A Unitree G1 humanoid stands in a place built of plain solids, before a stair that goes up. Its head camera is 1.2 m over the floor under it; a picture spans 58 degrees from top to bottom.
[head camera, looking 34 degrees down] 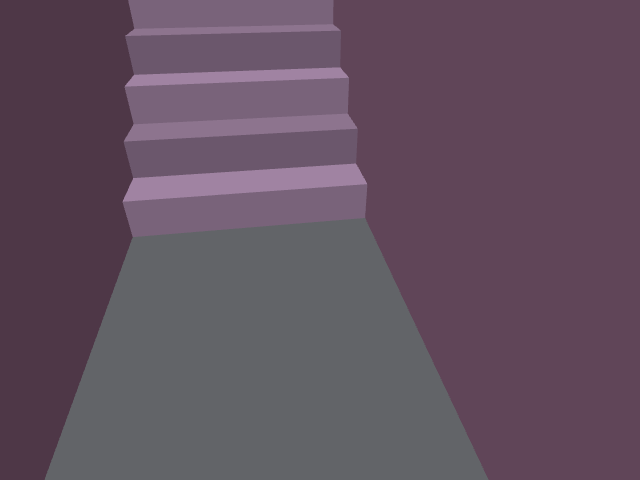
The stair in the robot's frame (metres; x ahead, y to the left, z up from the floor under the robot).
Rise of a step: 0.20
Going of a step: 0.26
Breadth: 1.29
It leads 9 degrees to the left of straight ahead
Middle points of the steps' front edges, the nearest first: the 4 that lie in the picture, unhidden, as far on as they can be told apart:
1.90 0.35 0.20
2.15 0.39 0.40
2.40 0.43 0.60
2.66 0.47 0.81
